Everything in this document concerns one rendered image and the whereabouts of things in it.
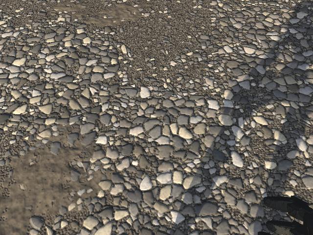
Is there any robot right hand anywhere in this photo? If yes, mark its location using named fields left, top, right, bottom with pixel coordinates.
left=257, top=196, right=313, bottom=235

